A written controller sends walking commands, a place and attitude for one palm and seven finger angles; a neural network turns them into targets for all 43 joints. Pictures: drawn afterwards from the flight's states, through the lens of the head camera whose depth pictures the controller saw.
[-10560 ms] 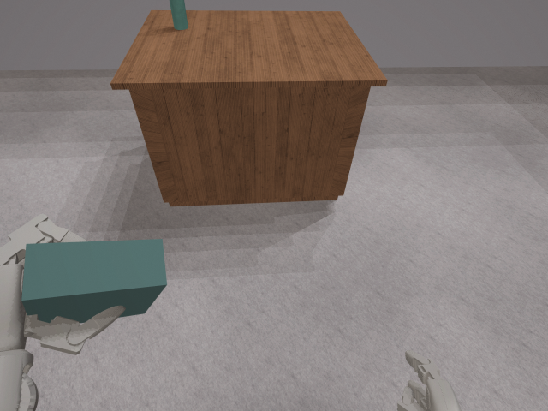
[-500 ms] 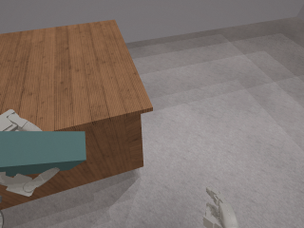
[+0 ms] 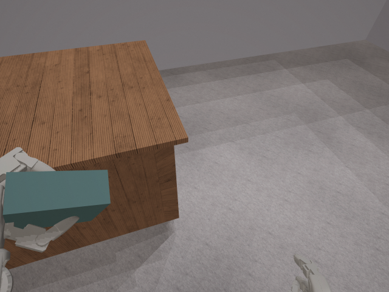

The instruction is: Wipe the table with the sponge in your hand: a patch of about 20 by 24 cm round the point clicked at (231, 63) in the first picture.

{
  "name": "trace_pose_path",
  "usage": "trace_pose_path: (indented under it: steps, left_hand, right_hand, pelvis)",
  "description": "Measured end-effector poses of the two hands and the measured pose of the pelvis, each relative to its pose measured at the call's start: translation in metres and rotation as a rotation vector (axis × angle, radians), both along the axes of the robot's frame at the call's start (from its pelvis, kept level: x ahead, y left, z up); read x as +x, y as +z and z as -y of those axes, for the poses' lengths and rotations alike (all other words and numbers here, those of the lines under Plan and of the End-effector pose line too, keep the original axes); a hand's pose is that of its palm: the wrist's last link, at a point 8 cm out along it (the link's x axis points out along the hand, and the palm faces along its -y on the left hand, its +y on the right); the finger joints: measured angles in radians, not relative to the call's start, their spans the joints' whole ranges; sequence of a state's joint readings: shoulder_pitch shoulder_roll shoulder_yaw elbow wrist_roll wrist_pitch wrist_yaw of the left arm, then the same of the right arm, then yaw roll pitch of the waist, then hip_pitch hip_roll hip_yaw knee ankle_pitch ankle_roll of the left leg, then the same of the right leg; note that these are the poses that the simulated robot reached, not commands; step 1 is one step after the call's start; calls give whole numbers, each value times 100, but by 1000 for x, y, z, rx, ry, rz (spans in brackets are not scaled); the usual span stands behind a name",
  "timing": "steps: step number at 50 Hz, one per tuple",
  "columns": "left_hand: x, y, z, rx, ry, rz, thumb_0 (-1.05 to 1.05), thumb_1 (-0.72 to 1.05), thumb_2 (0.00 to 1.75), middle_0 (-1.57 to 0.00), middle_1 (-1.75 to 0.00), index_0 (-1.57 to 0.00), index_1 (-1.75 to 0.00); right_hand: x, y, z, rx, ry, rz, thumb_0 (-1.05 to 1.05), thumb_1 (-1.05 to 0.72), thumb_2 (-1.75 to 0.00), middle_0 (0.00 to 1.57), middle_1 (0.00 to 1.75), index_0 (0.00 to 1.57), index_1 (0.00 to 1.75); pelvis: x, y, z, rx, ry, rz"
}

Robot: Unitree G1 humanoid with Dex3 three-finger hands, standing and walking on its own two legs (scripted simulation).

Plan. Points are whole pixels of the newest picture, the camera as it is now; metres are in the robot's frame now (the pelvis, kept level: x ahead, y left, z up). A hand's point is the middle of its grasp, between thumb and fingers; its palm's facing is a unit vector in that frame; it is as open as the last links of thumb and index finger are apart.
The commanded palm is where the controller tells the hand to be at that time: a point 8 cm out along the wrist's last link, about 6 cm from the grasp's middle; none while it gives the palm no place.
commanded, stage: come to a stop and stand still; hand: left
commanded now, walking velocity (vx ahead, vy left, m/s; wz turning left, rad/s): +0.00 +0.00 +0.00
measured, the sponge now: (71, 200) +0.22 +0.21 +0.15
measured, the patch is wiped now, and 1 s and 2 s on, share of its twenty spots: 0.00 0.00 0.00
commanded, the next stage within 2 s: look again from close up in 0.48 s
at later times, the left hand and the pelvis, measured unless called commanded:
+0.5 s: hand (33, 215) +0.18 +0.25 +0.16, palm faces +0.39 -0.81 -0.43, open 9.7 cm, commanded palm +0.14 +0.29 +0.18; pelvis -0.02 +0.01 +0.00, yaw +0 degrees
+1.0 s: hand (8, 198) +0.21 +0.31 +0.15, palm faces +0.38 -0.84 -0.39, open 9.6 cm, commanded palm +0.16 +0.33 +0.18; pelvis +0.00 +0.05 +0.00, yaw +0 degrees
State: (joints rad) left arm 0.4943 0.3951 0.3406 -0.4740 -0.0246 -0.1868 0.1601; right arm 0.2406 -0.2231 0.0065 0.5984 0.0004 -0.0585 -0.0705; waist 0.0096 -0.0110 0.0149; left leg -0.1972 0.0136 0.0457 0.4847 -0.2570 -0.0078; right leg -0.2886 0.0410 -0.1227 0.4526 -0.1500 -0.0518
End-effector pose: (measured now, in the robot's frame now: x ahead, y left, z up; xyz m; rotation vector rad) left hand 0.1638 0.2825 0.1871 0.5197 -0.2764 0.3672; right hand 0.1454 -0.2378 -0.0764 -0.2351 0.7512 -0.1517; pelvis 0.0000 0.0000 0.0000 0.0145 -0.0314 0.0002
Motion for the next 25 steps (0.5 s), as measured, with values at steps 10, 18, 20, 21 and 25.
trace_pose_path:
  steps: [10,18,20,21,25]
  left_hand:
    - [-9,-20,11,-70,15,-67,-1,-45,100,-79,-135,-79,-134]
    - [-15,-14,8,-42,-23,-59,-1,-45,100,-79,-135,-79,-134]
    - [-17,-10,4,-28,-19,-52,-1,-45,100,-79,-135,-79,-134]
    - [-17,-9,2,-23,-17,-48,-1,-45,100,-79,-135,-79,-134]
    - [-19,-10,-5,-21,-1,-48,-1,-45,100,-79,-135,-79,-134]
  right_hand:
    - [-16,-16,-20,79,50,-25,1,-90,-90,20,30,20,30]
    - [-34,-10,-14,39,26,-54,1,-90,-90,20,30,20,30]
    - [-36,-9,-12,29,20,-57,1,-90,-90,20,30,20,30]
    - [-37,-9,-12,24,18,-58,1,-90,-90,20,30,20,30]
    - [-38,-9,-11,16,11,-57,1,-90,-90,20,30,20,30]
  pelvis:
    - [-16,-1,3,-3,0,-2]
    - [-23,1,0,-11,1,2]
    - [-24,2,-2,-14,1,0]
    - [-25,1,-4,-15,1,0]
    - [-25,1,-8,-12,-1,4]
